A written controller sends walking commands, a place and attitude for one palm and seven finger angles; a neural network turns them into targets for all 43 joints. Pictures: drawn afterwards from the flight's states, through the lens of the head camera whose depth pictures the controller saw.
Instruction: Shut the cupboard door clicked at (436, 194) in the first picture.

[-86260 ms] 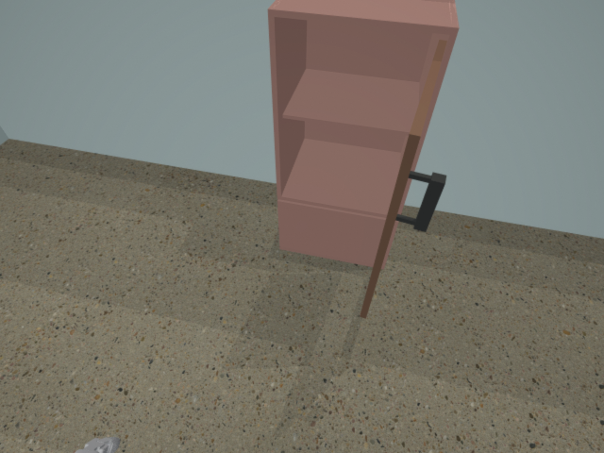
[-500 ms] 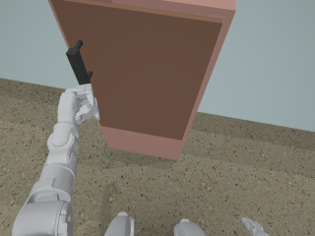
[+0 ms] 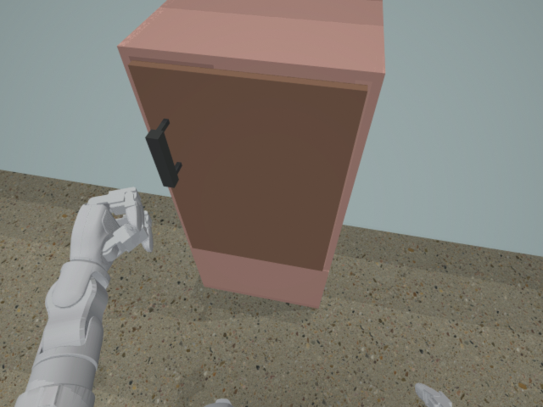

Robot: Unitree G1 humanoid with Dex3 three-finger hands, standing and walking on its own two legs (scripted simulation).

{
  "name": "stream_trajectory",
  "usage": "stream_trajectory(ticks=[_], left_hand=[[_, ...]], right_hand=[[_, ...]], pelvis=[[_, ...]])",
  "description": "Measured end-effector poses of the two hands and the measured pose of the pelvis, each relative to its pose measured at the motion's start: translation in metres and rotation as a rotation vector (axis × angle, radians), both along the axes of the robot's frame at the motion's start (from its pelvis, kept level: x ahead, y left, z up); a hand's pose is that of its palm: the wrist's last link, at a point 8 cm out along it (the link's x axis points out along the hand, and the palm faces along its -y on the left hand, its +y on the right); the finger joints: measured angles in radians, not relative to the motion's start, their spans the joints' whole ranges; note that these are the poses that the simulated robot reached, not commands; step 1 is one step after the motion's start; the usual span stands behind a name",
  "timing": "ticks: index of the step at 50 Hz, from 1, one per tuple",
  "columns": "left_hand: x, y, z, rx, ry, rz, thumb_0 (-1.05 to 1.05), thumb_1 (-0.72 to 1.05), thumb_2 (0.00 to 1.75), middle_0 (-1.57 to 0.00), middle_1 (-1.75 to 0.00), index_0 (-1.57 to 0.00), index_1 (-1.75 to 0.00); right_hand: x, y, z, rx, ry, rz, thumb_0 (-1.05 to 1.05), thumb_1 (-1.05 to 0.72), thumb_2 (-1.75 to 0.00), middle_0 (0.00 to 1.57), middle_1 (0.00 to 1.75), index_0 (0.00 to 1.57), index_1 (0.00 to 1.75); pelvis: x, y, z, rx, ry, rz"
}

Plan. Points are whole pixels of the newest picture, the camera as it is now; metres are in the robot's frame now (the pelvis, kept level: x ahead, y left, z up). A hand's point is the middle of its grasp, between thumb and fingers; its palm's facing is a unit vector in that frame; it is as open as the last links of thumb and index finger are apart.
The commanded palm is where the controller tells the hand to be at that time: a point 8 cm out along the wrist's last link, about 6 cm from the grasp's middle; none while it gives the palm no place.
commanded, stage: draw the hand back to the body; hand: left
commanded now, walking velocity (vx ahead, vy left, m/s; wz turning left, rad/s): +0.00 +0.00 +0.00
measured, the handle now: (167, 153) +0.58 +0.23 +0.02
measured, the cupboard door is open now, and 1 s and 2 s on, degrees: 0 0 0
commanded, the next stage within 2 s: step back with the hand held close in 1.12 s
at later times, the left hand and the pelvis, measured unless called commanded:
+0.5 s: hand (44, 259) +0.25 +0.25 +0.16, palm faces +0.39 -0.87 -0.31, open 4.3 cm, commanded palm +0.20 +0.29 +0.18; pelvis +0.02 +0.00 +0.04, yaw +0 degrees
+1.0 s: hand out of the picture +0.21 +0.26 +0.20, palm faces +0.48 -0.79 -0.38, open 7.3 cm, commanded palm +0.16 +0.29 +0.22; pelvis +0.03 -0.01 +0.05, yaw +0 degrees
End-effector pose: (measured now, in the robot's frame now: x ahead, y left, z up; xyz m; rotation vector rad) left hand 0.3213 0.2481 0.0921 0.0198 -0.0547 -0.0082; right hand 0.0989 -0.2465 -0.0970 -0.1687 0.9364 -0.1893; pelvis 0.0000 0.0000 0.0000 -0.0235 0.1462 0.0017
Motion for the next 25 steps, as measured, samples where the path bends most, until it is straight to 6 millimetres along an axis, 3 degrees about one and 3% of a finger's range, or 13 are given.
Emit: stream_trajectory(ticks=[3, 7, 16, 25], left_hand=[[-0.014, 0.002, 0.009, 0.003, -0.009, -0.007, 0.01, 0.90, 0.90, -1.28, -1.47, -1.28, -1.48], [-0.035, 0.006, 0.024, 0.141, 0.021, 0.095, 0.01, 0.90, 0.90, -1.22, -1.40, -1.22, -1.41], [-0.077, 0.025, 0.053, 0.242, 0.050, 0.300, 0.01, 0.89, 0.89, -1.01, -1.17, -1.01, -1.18], [-0.109, 0.045, 0.086, 0.302, 0.005, 0.413, 0.01, 0.89, 0.89, -0.77, -0.91, -0.77, -0.92]], right_hand=[[0.014, -0.001, 0.010, -0.010, -0.065, 0.009, 0.01, -0.90, -0.89, 0.20, 0.30, 0.20, 0.30], [0.037, 0.003, 0.027, -0.026, -0.137, 0.009, 0.01, -0.90, -0.89, 0.20, 0.30, 0.20, 0.30], [0.089, 0.027, 0.063, -0.017, -0.261, 0.086, 0.01, -0.90, -0.89, 0.20, 0.30, 0.20, 0.30], [0.112, 0.047, 0.074, 0.023, -0.303, 0.171, 0.01, -0.90, -0.89, 0.20, 0.30, 0.20, 0.30]], pelvis=[[0.000, 0.001, 0.004, 0.001, -0.024, 0.001], [0.001, 0.003, 0.013, 0.009, -0.066, -0.003], [0.010, 0.005, 0.034, 0.016, -0.153, 0.004], [0.021, 0.005, 0.043, 0.021, -0.202, 0.007]])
